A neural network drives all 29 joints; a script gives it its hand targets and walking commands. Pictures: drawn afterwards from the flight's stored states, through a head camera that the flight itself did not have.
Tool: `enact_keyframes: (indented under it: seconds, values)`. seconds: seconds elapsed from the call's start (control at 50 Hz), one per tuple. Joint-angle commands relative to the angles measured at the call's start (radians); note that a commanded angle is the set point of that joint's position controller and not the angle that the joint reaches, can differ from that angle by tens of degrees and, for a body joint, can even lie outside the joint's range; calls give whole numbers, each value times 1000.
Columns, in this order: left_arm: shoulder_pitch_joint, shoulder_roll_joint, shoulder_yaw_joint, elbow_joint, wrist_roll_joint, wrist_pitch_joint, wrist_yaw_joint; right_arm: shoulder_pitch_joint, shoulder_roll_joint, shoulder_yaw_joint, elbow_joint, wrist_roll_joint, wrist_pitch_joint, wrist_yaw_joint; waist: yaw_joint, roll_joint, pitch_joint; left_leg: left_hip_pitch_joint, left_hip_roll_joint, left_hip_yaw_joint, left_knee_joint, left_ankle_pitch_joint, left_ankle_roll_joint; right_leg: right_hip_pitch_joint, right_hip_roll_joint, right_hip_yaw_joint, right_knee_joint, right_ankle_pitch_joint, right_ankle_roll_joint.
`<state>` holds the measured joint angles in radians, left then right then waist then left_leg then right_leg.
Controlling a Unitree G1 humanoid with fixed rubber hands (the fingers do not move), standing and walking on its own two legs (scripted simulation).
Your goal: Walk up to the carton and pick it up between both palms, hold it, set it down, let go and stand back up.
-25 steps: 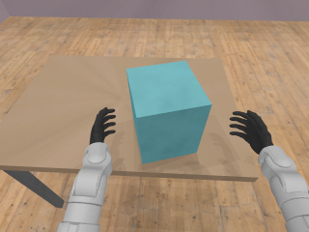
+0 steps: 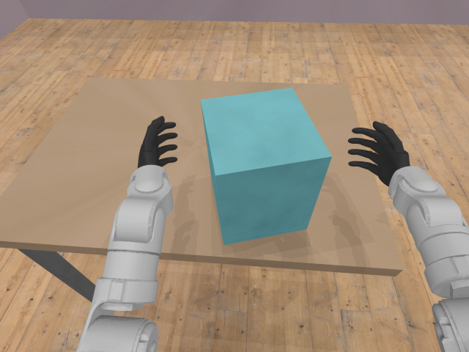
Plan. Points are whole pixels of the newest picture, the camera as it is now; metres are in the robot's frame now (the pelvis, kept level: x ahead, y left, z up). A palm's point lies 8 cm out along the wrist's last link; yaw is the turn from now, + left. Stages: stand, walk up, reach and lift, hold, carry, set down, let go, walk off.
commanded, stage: reach and lift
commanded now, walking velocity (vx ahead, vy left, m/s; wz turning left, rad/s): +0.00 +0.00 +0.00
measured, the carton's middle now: (257, 168) +0.48 +0.01 +0.00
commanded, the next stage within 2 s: none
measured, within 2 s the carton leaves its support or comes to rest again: neither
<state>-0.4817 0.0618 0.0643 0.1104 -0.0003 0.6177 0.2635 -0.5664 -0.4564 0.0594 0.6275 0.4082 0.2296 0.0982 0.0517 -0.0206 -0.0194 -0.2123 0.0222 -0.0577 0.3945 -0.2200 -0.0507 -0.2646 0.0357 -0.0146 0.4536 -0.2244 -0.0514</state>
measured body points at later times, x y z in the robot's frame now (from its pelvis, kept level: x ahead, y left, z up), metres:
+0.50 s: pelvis +0.00 +0.00 +0.00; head +0.03 +0.00 +0.45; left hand +0.41 +0.19 +0.15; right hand +0.47 -0.18 +0.15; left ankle -0.01 +0.16 -0.74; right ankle +0.01 -0.08 -0.74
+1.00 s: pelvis +0.01 +0.00 +0.00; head +0.09 +0.00 +0.44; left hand +0.45 +0.19 +0.11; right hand +0.50 -0.16 +0.11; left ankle -0.01 +0.16 -0.74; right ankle +0.01 -0.08 -0.74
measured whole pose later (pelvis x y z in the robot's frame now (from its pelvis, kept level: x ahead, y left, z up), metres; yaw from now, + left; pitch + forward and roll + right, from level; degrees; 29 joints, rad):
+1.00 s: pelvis +0.01 +0.00 +0.00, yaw +0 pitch +12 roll +1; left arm -0.86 0.06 0.14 0.68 0.00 0.32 0.25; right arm -0.98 -0.41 0.11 1.02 0.40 0.08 0.08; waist 0.11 -0.02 -0.06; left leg -0.41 0.02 -0.06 0.39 -0.20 -0.05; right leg -0.46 0.04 -0.01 0.45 -0.21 -0.05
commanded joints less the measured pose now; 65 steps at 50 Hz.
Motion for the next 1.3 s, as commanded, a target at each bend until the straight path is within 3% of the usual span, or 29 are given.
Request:
enact_keyframes:
  seconds: [0.0, 0.06, 0.14, 0.2, 0.22, 0.24, 0.28, 0.34, 0.4, 0.44, 0.52, 0.54, 0.56, 0.58, 0.62, 0.64, 0.66, 0.68, 0.72, 0.8, 0.82, 0.86, 0.9, 0.96, 1.02, 1.04, 1.1, 1.22, 1.28]
  values:
    - [-408, 97, 164, -51, -100, -3, 0, -589, -206, -1, -242, 3, -36, -25, 108, -107, -437, -90, -38, 103, -66, 231, 61, 366, -8, 101, -57, 572, 80]
    - [-521, 90, 137, -104, -125, -42, 3, -683, -258, -61, -250, -15, -55, -42, 89, -124, -496, -125, -38, 99, -60, 241, 45, 400, 1, 84, -21, 665, 97]
    - [-612, 102, 83, -33, -125, -37, 6, -718, -266, -53, -68, -3, -25, -19, 61, -20, -455, -79, -21, 85, -73, 225, 30, 265, 18, 63, -52, 513, 65]
    - [-637, 134, 111, 101, -125, -48, -1, -768, -219, 8, -12, 21, -15, -22, 103, -80, -427, -159, -27, 110, -66, 192, 36, 335, 1, 85, -50, 537, 81]
    - [-623, 124, 100, 45, -121, -48, -3, -740, -237, -21, -13, 16, -25, -27, 74, -53, -483, -144, -22, 100, -61, 223, 31, 365, 2, 84, -37, 613, 84]
    - [-656, 137, 104, 103, -105, -46, 6, -796, -247, -4, 48, 22, -24, -25, 95, -35, -452, -144, -24, 105, -61, 229, 28, 323, 20, 65, -35, 568, 70]
    - [-662, 156, 117, 13, -130, -68, 6, -806, -238, 0, -62, 34, -41, -26, 108, -42, -587, -134, -30, 109, -37, 322, 21, 378, 19, 70, -23, 690, 82]
    - [-743, 154, 97, 163, -116, -58, 1, -852, -259, -9, 102, 28, -23, -21, 76, -47, -479, -166, -27, 107, -65, 255, 24, 319, 19, 57, -30, 621, 78]
    - [-830, 196, 114, 283, -121, -75, 8, -943, -240, 2, 108, 25, -17, -14, 125, -67, -477, -238, -28, 113, -69, 141, 42, 309, -3, 74, -38, 472, 78]
    - [-764, 156, 96, 144, -153, -89, 19, -898, -217, 22, 69, 53, -36, -15, 111, -53, -583, -202, -24, 104, -45, 276, 25, 368, 4, 71, -16, 640, 73]
    - [-879, 222, 126, 160, -151, -121, 22, -993, -244, 2, 38, 39, -47, -22, 119, -64, -732, -229, -33, 108, -23, 294, 22, 391, 12, 62, 12, 683, 80]
    - [-917, 236, 110, 284, -163, -126, 21, -1024, -234, -7, 81, 20, -39, -19, 112, -84, -658, -274, -35, 104, -39, 218, 31, 344, 6, 67, 2, 616, 84]
    - [-897, 211, 108, 195, -174, -133, 26, -1017, -225, -6, 26, 33, -45, -19, 113, -87, -757, -255, -33, 104, -23, 285, 26, 375, 9, 67, 10, 681, 81]
    - [-904, 206, 118, 301, -171, -130, 13, -1019, -211, -14, 108, 8, -33, -29, 91, -134, -680, -317, -41, 110, -28, 238, 29, 387, 4, 73, 17, 707, 93]
    - [-896, 221, 135, 276, -153, -143, 20, -1004, -219, 27, 130, 36, -38, -33, 115, -84, -750, -279, -41, 117, -31, 307, 16, 408, 6, 70, 18, 755, 86]
    - [-915, 238, 157, 210, -147, -151, 16, -1027, -231, 12, 20, 19, -60, -41, 112, -104, -812, -285, -44, 121, -13, 334, 14, 425, 11, 63, 37, 848, 100]
    - [-896, 205, 140, 257, -147, -149, 9, -1019, -232, -1, 79, 10, -54, -44, 94, -103, -808, -283, -43, 105, -23, 341, 11, 429, 15, 58, 44, 855, 101]
    - [-895, 230, 179, 327, -119, -155, 5, -1026, -211, 27, 147, 6, -48, -44, 129, -115, -727, -320, -37, 115, -45, 299, 16, 419, -1, 71, 33, 836, 111]
    - [-859, 190, 166, 428, -97, -152, -1, -1004, -196, 31, 194, 8, -52, -37, 128, -111, -701, -317, -35, 112, -45, 281, 17, 399, 4, 64, 20, 763, 99]
    - [-871, 186, 165, 385, -101, -229, -7, -988, -174, 40, 214, 8, -93, -32, 131, -79, -784, -281, -42, 120, -22, 337, 5, 383, 12, 46, 35, 792, 97]
    - [-836, 156, 160, 309, -95, -252, -9, -978, -162, 45, 148, 3, -124, -34, 144, -72, -864, -261, -38, 122, 2, 425, -4, 393, 9, 48, 57, 930, 105]
    - [-767, 125, 165, 346, -55, -283, -21, -892, -163, -2, 248, -37, -152, -41, 90, -66, -813, -252, -37, 119, -1, 452, -12, 407, 16, 39, 57, 955, 98]
    - [-752, 143, 190, 427, -54, -328, -34, -950, -140, 31, 206, -29, -196, -44, 128, -83, -863, -291, -38, 122, 2, 458, -7, 412, 5, 47, 69, 1016, 113]
    - [-737, 137, 202, 634, -34, -400, -55, -915, -108, 26, 327, -74, -223, -44, 124, -143, -753, -362, -21, 118, -40, 336, 18, 402, -11, 51, 60, 876, 114]
    - [-780, 118, 194, 615, -18, -494, -55, -927, -91, -15, 388, -122, -289, -49, 116, -97, -837, -374, -24, 131, -21, 377, 0, 362, -12, 40, 66, 875, 105]
    - [-805, 103, 173, 496, -27, -535, -47, -940, -95, -46, 344, -122, -330, -59, 88, -65, -935, -311, -13, 138, -5, 461, -12, 345, 6, 20, 82, 931, 99]
    - [-773, 95, 164, 514, -15, -634, -41, -945, -88, -40, 371, -120, -402, -49, 105, -51, -1011, -260, -14, 137, 62, 593, -35, 273, 33, 6, 89, 947, 91]
    - [-709, 42, 135, 873, -8, -730, -75, -872, -25, -4, 580, -137, -458, -43, 107, -80, -854, -383, -2, 141, 50, 366, -9, 185, 9, 12, 60, 680, 73]
    - [-795, 80, 147, 740, -46, -807, -67, -984, -44, -11, 424, -137, -528, -63, 125, -109, -1035, -445, -8, 146, 85, 429, -15, 257, 5, 18, 112, 799, 87]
